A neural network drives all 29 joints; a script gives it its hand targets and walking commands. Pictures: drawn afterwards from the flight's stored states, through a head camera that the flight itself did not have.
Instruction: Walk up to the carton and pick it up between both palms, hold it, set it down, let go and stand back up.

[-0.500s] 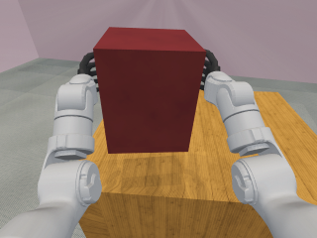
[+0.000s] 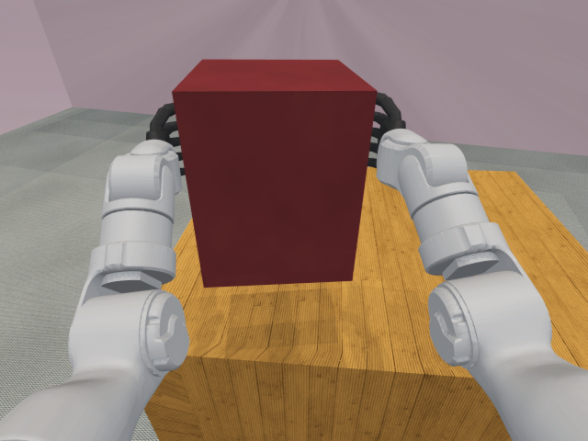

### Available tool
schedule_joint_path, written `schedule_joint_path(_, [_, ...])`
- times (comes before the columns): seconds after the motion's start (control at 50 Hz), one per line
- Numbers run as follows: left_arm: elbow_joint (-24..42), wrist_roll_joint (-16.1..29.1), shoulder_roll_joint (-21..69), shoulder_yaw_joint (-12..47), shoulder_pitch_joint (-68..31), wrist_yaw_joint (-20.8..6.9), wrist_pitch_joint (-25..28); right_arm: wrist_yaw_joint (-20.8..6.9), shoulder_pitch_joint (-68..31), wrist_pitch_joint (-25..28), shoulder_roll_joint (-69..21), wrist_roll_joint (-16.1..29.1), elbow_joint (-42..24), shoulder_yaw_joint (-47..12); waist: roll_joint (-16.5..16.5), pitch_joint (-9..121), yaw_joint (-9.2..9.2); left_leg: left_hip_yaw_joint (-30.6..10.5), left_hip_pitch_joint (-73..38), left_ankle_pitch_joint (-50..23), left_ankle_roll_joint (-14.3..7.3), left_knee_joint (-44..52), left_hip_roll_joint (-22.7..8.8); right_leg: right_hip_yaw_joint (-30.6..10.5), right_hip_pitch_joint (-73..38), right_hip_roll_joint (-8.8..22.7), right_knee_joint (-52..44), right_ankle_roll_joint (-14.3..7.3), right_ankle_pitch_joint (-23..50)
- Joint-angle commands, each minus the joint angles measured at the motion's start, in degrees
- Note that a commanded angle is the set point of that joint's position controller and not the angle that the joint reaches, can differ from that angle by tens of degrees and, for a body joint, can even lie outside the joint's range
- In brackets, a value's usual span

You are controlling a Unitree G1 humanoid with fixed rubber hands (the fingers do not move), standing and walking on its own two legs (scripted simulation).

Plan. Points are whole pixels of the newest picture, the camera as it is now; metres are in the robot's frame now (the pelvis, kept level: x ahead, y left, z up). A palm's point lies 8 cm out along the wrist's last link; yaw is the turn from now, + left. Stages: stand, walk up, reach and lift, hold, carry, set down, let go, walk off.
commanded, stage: hold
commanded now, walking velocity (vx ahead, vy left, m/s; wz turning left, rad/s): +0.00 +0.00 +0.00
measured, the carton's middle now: (275, 166) +0.41 +0.02 +0.25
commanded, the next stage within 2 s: set down in 0.94 s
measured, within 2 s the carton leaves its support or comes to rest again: neither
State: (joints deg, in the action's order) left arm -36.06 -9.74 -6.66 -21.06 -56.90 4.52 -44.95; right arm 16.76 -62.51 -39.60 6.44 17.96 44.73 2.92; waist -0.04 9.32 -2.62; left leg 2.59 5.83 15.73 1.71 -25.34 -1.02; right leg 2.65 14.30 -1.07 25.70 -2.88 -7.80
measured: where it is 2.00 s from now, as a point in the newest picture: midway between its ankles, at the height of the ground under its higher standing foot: outside the picture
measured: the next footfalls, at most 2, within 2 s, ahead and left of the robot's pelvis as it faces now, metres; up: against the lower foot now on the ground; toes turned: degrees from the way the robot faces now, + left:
none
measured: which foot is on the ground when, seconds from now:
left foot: down 0.00-1.00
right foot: down 0.00-1.00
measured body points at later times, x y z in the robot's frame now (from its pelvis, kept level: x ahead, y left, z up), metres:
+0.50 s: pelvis +0.00 +0.00 +0.00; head -0.09 -0.01 +0.44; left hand +0.39 +0.16 +0.26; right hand +0.39 -0.13 +0.27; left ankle -0.02 +0.13 -0.74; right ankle +0.07 -0.08 -0.74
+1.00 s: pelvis +0.00 +0.00 +0.00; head -0.09 +0.00 +0.44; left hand +0.39 +0.17 +0.26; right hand +0.39 -0.13 +0.26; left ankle -0.02 +0.13 -0.74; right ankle +0.07 -0.08 -0.74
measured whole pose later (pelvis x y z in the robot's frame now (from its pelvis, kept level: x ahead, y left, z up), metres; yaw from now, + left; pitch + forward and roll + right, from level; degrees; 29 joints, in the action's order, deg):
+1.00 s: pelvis +0.00 +0.00 +0.00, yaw +0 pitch -4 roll +1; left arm -34.0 -9.1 -5.9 -20.7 -53.4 4.8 -46.8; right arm 17.2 -57.8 -41.1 5.1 18.0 41.8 2.9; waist 0.0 9.1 -2.7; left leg 2.6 5.8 15.7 1.7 -25.4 -1.0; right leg 2.6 14.2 -1.1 25.7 -2.9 -7.8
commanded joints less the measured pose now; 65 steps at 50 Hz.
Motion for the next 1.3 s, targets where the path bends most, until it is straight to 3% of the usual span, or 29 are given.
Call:
schedule_joint_path(0.0, [16.94, 11.26, 35.16, 15.72, -57.47, -7.44, 5.37, -8.42, -51.52, 4.38, -45.04, 9.74, -17.59, -12.49, -0.58, 23.55, -0.7, -5.09, 16.02, -5.98, -0.69, 6.38, 4.04, -7.27, -27.42, 0.97, -8.62, 5.42, 7.19])
schedule_joint_path(0.04, [24.84, 16.16, 39.26, 23.2, -62.08, -5.69, 6.69, -8.29, -53.02, 5.05, -46.78, 12.82, -22.15, -14.83, -4.58, 31.31, -2.7, -5.96, 14.16, -12.46, 0.8, 4.16, 4.52, -6.72, -29.17, -1.17, -5.74, 4.76, 17.81])
schedule_joint_path(0.12, [25.47, 18.28, 42.22, 28.03, -58.7, -4.54, 6.17, -7.05, -61.6, 6.15, -47.95, 14.64, -38.25, -20.25, -1.82, 39.75, -2.1, -6.14, 13.97, -17.42, 0.29, 0.88, 5.06, -7.2, -33.35, -0.76, -4.35, 6.1, 26.04])
schedule_joint_path(0.14, [29.05, 20.12, 45.5, 31.88, -57.81, -4.22, 6.17, -7.16, -58.92, 6.3, -46.76, 14.89, -40.3, -20.02, -5.0, 40.88, -4.19, -7.0, 12.73, -19.78, 1.73, 0.7, 4.63, -6.82, -33.1, -2.0, -3.09, 5.3, 28.85])
schedule_joint_path(0.2, [20.19, 15.33, 41.02, 24.67, -54.82, -4.28, 5.03, -7.57, -56.72, 4.59, -44.32, 10.94, -31.49, -16.53, -2.43, 29.2, -1.83, -6.4, 15.43, -8.95, 0.1, 3.55, 4.37, -8.2, -26.73, 0.03, -7.48, 5.27, 13.77])
schedule_joint_path(0.22, [15.06, 14.18, 41.73, 24.34, -52.38, -5.2, 3.73, -7.37, -54.9, 4.33, -42.95, 9.01, -28.06, -14.23, -2.75, 24.5, -3.8, -6.48, 14.95, -5.48, 0.58, 4.84, 3.73, -7.64, -25.84, 0.4, -7.75, 5.02, 11.82])
schedule_joint_path(0.26, [12.8, 9.78, 38.87, 20.09, -49.92, -5.62, 2.71, -7.89, -52.66, 3.97, -40.75, 8.18, -22.2, -13.22, -2.23, 19.97, -1.09, -5.71, 16.58, -2.28, 0.0, 5.81, 3.9, -7.0, -25.08, 0.15, -8.73, 4.56, 5.51])
schedule_joint_path(0.28, [11.22, 8.53, 38.41, 18.43, -47.94, -6.41, 2.36, -7.83, -48.73, 3.41, -40.76, 7.18, -19.66, -11.88, -2.0, 15.46, -2.66, -6.24, 17.42, -0.34, -0.22, 6.84, 3.74, -8.04, -25.29, 1.23, -10.03, 4.32, 3.86])
schedule_joint_path(0.32, [5.65, 5.56, 33.93, 11.94, -48.67, -7.41, 2.04, -8.14, -48.33, 2.43, -40.96, 5.99, -12.4, -9.99, 0.6, 9.85, -0.7, -5.2, 18.71, 4.81, -1.39, 8.71, 3.69, -8.32, -23.01, 2.54, -11.58, 5.04, -4.79])
schedule_joint_path(0.38, [8.53, 5.48, 32.99, 11.13, -50.31, -8.26, 2.69, -8.47, -49.67, 3.01, -42.76, 6.48, -13.8, -10.72, 1.27, 13.73, 0.63, -4.43, 18.14, 0.35, -1.4, 8.91, 3.98, -6.9, -25.33, 1.43, -10.22, 5.19, 0.19])
schedule_joint_path(0.42, [13.35, 10.7, 35.67, 15.57, -54.14, -7.59, 4.51, -8.28, -52.77, 4.32, -44.13, 8.53, -19.23, -12.48, 0.59, 21.25, -1.09, -5.18, 16.11, -3.56, -1.05, 7.18, 4.15, -6.67, -26.84, 0.41, -8.59, 5.01, 6.33])
schedule_joint_path(0.48, [25.84, 16.52, 40.38, 24.67, -61.05, -5.56, 6.27, -7.82, -57.55, 5.45, -48.81, 13.65, -29.49, -17.55, -3.06, 36.69, -1.26, -6.26, 14.03, -13.83, 0.43, 3.7, 4.44, -7.05, -31.63, -0.86, -4.92, 5.13, 20.23])
schedule_joint_path(0.52, [29.02, 19.35, 42.08, 28.18, -61.68, -4.54, 7.19, -7.64, -63.05, 6.28, -50.94, 15.07, -38.65, -20.69, -1.92, 42.59, -0.67, -6.09, 13.85, -17.77, 0.21, 1.86, 4.72, -8.13, -34.29, -0.36, -4.66, 5.98, 24.94])
schedule_joint_path(0.56, [27.32, 18.32, 42.41, 30.3, -59.46, -4.24, 6.18, -7.02, -55.9, 4.91, -47.72, 13.86, -34.53, -19.68, -4.02, 37.12, -3.74, -6.36, 11.75, -16.12, 1.15, 1.34, 4.95, -6.95, -30.5, -1.56, -4.27, 5.45, 25.13])
schedule_joint_path(0.62, [22.09, 14.6, 41.0, 26.78, -54.85, -5.02, 4.01, -6.8, -51.59, 4.09, -44.2, 10.92, -28.3, -16.44, -3.41, 28.65, -4.59, -6.69, 13.9, -10.68, 1.04, 2.97, 4.21, -6.8, -29.65, -0.96, -5.7, 5.06, 19.04])
schedule_joint_path(0.66, [14.17, 11.68, 37.56, 21.28, -49.96, -6.11, 3.19, -6.78, -55.14, 3.99, -44.04, 9.11, -28.8, -16.44, 0.79, 25.89, -1.46, -5.33, 14.74, -6.32, -0.77, 4.2, 4.63, -7.56, -27.6, 0.8, -7.7, 5.97, 13.03])
schedule_joint_path(0.78, [10.23, 7.07, 35.77, 15.4, -49.76, -8.44, 1.99, -7.46, -47.14, 2.62, -41.83, 6.24, -14.88, -10.05, -0.49, 13.47, -2.97, -5.57, 17.74, 0.94, -1.09, 8.03, 3.77, -7.77, -25.9, 1.63, -9.85, 4.88, 2.53])
schedule_joint_path(0.8, [8.73, 7.2, 34.78, 14.58, -48.59, -8.52, 2.33, -7.34, -47.92, 2.56, -41.99, 6.33, -17.05, -11.28, 0.85, 14.45, -2.19, -5.53, 17.92, 0.66, -1.13, 8.01, 3.79, -7.92, -26.77, 1.74, -9.87, 4.89, 3.22])
schedule_joint_path(0.82, [14.62, 9.94, 36.12, 17.61, -53.46, -8.32, 3.58, -7.67, -48.73, 3.03, -43.36, 6.98, -16.77, -10.98, -2.06, 18.58, -3.14, -5.39, 17.66, -0.68, -0.52, 7.76, 4.09, -7.14, -26.35, 1.05, -8.91, 4.61, 4.21])
schedule_joint_path(0.84, [17.14, 10.85, 36.48, 18.05, -55.45, -7.76, 3.98, -7.58, -52.25, 3.65, -45.58, 9.42, -22.04, -13.93, -0.08, 22.61, -1.45, -5.52, 16.98, -3.31, -0.85, 7.03, 4.33, -6.94, -28.51, 0.52, -8.05, 5.17, 7.36])
schedule_joint_path(0.92, [25.29, 16.7, 40.19, 24.98, -61.92, -5.77, 5.94, -7.63, -57.85, 4.66, -47.3, 13.25, -30.55, -17.71, -3.99, 34.54, -2.2, -5.8, 14.37, -13.4, 0.88, 3.59, 4.95, -6.66, -30.99, -0.95, -5.02, 5.16, 20.45])
schedule_joint_path(0.94, [32.12, 17.69, 41.64, 28.73, -52.32, -5.07, 4.51, -7.25, -47.33, 4.5, -42.03, 15.79, -33.67, -20.05, -3.3, 35.35, -2.78, -6.29, 8.56, -24.25, -0.41, 3.9, 4.13, -5.05, -35.92, -3.02, -3.66, 3.72, 28.79])
schedule_joint_path(0.98, [29.7, 17.89, 41.69, 29.42, -52.35, -5.22, 4.05, -6.68, -49.49, 4.6, -41.57, 15.14, -35.05, -19.14, -2.71, 32.48, -4.85, -6.57, 9.86, -21.68, -0.07, 3.76, 4.9, -4.4, -34.18, -3.11, -3.15, 4.26, 29.57])
schedule_joint_path(1.04, [23.62, 16.15, 40.16, 26.29, -50.02, -5.22, 3.41, -6.97, -52.39, 5.21, -38.92, 11.98, -35.72, -16.42, -1.01, 28.11, -2.91, -5.8, 10.7, -17.74, -0.04, 4.2, 4.62, -4.12, -30.13, -3.19, -4.65, 3.56, 22.16])
schedule_joint_path(1.1, [10.49, 10.84, 36.05, 18.47, -49.77, -7.02, 3.65, -7.92, -53.03, 6.65, -36.73, 4.18, -21.59, -10.28, -0.04, 13.87, -2.26, -5.26, 13.3, -2.41, -1.32, 7.73, 3.75, -3.8, -22.57, -0.77, -8.35, 3.46, 3.96])
schedule_joint_path(1.12, [7.46, 9.3, 35.4, 15.33, -49.5, -7.7, 4.13, -8.76, -54.87, 7.72, -37.95, 3.64, -19.09, -10.05, 1.72, 14.08, 1.14, -4.69, 13.15, 0.2, -1.56, 8.11, 3.15, -5.06, -21.44, 0.62, -9.94, 3.61, -3.45])
schedule_joint_path(1.14, [4.39, 7.62, 34.97, 13.89, -49.2, -8.32, 4.96, -9.45, -54.49, 9.31, -36.43, 0.42, -16.06, -6.96, 0.63, 10.48, 0.85, -4.41, 14.08, 4.83, -1.49, 9.11, 2.72, -4.6, -18.78, 1.16, -10.67, 3.24, -10.2])
schedule_joint_path(1.16, [1.97, 6.48, 34.65, 11.98, -47.13, -8.63, 6.07, -10.0, -52.05, 10.15, -37.29, -1.36, -12.82, -6.2, 3.31, 8.77, 0.63, -4.61, 14.77, 4.96, -2.2, 9.94, 2.44, -4.06, -19.67, 0.89, -10.5, 3.41, -10.13])
schedule_joint_path(1.28, [2.68, 5.36, 33.69, 8.92, -51.99, -8.98, 15.75, -14.0, -44.71, 18.77, -39.44, -7.6, 0.17, 2.21, -2.11, 11.22, 0.13, -3.41, 14.31, 3.47, -1.27, 11.64, 2.36, -3.9, -22.74, 0.68, -10.1, 3.17, -8.14])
